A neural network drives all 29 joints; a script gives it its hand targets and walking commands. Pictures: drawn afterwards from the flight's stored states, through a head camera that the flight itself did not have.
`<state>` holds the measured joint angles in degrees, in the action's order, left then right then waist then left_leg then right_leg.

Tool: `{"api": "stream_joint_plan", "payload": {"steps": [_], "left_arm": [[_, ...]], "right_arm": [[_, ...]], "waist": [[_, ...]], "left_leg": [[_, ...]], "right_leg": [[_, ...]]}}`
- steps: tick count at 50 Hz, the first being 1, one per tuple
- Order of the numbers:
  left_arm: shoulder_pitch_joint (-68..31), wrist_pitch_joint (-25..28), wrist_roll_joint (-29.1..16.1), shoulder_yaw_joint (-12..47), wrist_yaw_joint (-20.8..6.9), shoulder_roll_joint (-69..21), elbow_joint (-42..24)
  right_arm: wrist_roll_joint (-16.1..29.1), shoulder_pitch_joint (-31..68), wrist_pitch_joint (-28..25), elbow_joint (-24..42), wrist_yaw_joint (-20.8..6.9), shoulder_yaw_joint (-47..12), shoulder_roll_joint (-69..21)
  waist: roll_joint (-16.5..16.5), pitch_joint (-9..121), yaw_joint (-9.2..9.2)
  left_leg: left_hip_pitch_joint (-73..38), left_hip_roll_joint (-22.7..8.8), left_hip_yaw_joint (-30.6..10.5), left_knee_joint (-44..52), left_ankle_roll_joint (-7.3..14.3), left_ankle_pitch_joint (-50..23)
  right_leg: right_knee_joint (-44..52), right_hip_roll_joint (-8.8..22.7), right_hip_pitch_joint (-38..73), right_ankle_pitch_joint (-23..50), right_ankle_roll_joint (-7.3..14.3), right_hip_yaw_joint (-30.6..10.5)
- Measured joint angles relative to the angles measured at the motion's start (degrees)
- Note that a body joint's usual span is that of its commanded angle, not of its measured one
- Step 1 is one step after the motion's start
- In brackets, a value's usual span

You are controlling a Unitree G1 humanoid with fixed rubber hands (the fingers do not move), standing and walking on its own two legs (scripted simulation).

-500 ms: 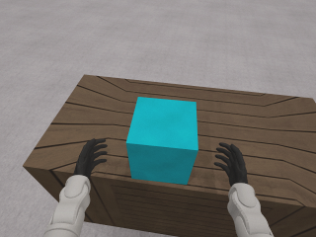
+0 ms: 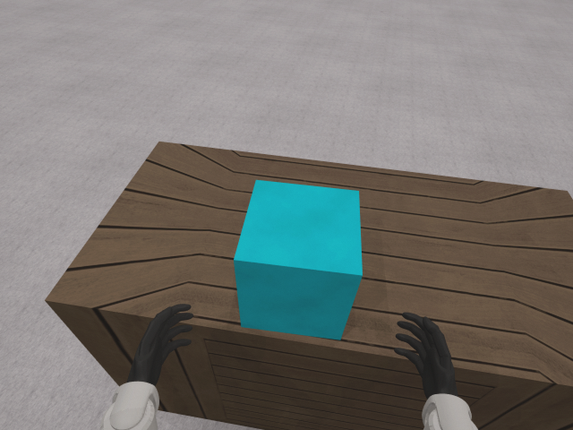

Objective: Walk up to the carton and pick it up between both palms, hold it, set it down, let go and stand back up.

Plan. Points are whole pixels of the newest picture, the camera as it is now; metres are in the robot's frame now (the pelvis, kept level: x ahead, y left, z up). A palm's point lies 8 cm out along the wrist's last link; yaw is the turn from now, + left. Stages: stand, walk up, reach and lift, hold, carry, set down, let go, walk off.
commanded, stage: set down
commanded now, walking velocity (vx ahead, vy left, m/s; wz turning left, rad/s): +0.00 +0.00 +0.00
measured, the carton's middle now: (298, 260) +0.41 -0.01 -0.03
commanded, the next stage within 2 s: let go in 1.24 s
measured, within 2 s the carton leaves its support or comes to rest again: neither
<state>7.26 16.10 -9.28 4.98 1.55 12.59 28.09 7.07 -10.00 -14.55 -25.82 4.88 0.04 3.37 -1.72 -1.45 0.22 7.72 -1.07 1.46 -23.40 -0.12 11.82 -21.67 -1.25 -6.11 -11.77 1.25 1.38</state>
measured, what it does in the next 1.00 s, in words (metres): stands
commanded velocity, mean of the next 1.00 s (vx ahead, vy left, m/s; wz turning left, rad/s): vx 0.00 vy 0.00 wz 0.00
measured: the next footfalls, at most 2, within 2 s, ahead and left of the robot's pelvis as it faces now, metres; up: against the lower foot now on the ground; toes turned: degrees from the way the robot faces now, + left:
none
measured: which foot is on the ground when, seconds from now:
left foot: down 0.00-1.00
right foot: down 0.00-1.00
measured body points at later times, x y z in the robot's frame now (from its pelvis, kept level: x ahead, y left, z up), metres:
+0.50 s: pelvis +0.01 +0.01 +0.00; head +0.00 +0.02 +0.45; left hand +0.20 +0.22 -0.05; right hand +0.20 -0.20 -0.04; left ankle +0.01 +0.12 -0.74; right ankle +0.00 -0.11 -0.74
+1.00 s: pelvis +0.03 +0.00 +0.00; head +0.03 +0.01 +0.45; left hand +0.19 +0.23 -0.08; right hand +0.19 -0.21 -0.07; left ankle +0.01 +0.12 -0.74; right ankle +0.00 -0.11 -0.74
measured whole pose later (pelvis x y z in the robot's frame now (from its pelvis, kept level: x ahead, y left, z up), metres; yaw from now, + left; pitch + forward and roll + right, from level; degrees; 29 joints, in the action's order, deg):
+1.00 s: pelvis +0.03 +0.00 +0.00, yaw -2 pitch -3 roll +0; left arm 15.7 0.7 -1.9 1.0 1.0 11.8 27.1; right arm 2.7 -14.2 -14.6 -37.6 0.0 0.1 8.3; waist -1.4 -3.5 2.0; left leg 3.5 -1.2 3.0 -19.2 -0.1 12.4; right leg -17.7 -1.5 -2.6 -11.9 1.1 -0.4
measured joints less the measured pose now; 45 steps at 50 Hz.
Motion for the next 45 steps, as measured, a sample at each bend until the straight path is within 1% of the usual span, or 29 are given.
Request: {"api": "stream_joint_plan", "payload": {"steps": [2, 5, 11, 15, 18, 19, 20, 23, 25, 29, 35, 45], "left_arm": [[1.0, 0.5, 0.3, 0.0, -0.1, 0.1, 0.0], [2.7, -0.2, 1.0, -0.1, -0.3, 0.0, 0.4], [6.8, -1.8, 1.1, 1.1, 1.0, 0.4, -2.7], [7.2, -4.4, 1.9, 1.1, 0.9, 0.6, -2.6], [7.6, -4.6, 1.2, 1.2, 1.1, 1.1, -3.2], [7.2, -5.0, 1.8, 0.8, 0.7, 1.1, -2.2], [7.1, -5.8, 1.3, 0.7, 0.5, 1.3, -2.0], [6.3, -5.8, -0.2, 0.8, 1.6, 1.8, -2.0], [5.1, -6.1, 0.2, 0.5, 1.7, 1.6, -0.9], [3.9, -8.1, 1.7, -0.6, 0.8, 0.6, 0.5], [5.7, -10.9, 4.6, -2.2, -0.3, -0.9, -0.2], [8.8, -14.0, 6.8, -3.5, -0.2, -1.0, -1.4]], "right_arm": [[-0.3, -0.7, -1.2, -0.9, -0.2, 0.1, -0.2], [-1.0, -1.7, -1.8, -2.5, -0.6, 0.3, -0.3], [-1.2, -4.5, -2.0, -2.5, -1.5, 0.7, -0.1], [-1.8, -4.3, -1.4, -3.7, -2.1, 0.9, 0.6], [-1.8, -4.5, -1.8, -3.5, -2.6, 1.4, 1.2], [-2.4, -3.7, -1.7, -4.8, -2.7, 1.2, 1.5], [-2.5, -3.6, -1.2, -4.9, -2.7, 1.3, 1.7], [-2.7, -2.9, -0.5, -4.4, -3.2, 1.4, 1.8], [-2.9, -1.8, 0.0, -5.5, -3.6, 1.4, 1.9], [-2.8, -0.9, 0.5, -7.9, -3.6, 0.6, 2.1], [-3.0, -2.6, 0.2, -9.5, -3.7, 0.0, 2.8], [-3.8, -4.7, -0.1, -10.6, -4.6, 0.1, 4.4]], "waist": [[-0.1, -0.6, 0.06], [-0.2, -1.7, 0.32], [-0.3, -2.6, 1.19], [0.1, -2.8, 1.59], [0.4, -2.1, 1.70], [0.5, -2.4, 1.50], [0.4, -2.2, 1.51], [0.2, -1.5, 1.62], [0.1, -1.2, 1.56], [0.1, -0.8, 1.53], [0.2, -0.7, 1.63], [0.2, -1.7, 1.84]], "left_leg": [[-0.5, 0.0, 0.0, -0.2, 0.0, 0.2], [-1.6, 0.0, 0.2, -0.1, 0.0, 0.4], [-1.9, 0.1, 0.5, -0.3, 0.1, 0.8], [-2.1, 0.2, 0.9, 0.0, 0.2, 0.7], [-1.7, 0.2, 1.0, -0.1, 0.3, 0.9], [-2.1, 0.3, 1.0, 0.0, 0.3, 0.9], [-2.2, 0.3, 1.0, 0.2, 0.3, 0.9], [-2.0, 0.4, 1.4, 0.6, 0.4, 0.8], [-2.3, 0.5, 1.5, 1.3, 0.4, 0.5], [-3.2, 0.4, 1.7, 2.5, 0.4, 0.3], [-4.5, 0.2, 1.7, 3.4, 0.2, 0.6], [-4.6, -0.1, 1.6, 4.1, 0.0, 0.7]], "right_leg": [[-0.1, 0.0, 0.5, -0.1, 0.0, -0.1], [-0.1, 0.0, 1.5, -0.3, 0.0, -0.3], [-0.5, 0.0, 1.6, -0.6, -0.1, -0.7], [-0.6, 0.1, 1.5, -0.7, -0.2, -1.2], [-0.9, 0.2, 1.0, -0.9, -0.3, -1.3], [-0.7, 0.2, 1.4, -0.9, -0.3, -1.3], [-0.6, 0.2, 1.4, -0.9, -0.4, -1.4], [-1.1, 0.3, 0.7, -1.1, -0.4, -1.7], [-0.6, 0.4, 0.9, -1.0, -0.4, -1.9], [0.8, 0.3, 1.8, -0.6, -0.4, -2.1], [2.7, 0.0, 3.5, -0.3, -0.4, -2.1], [3.8, -0.2, 3.8, -0.2, -0.2, -2.0]]}}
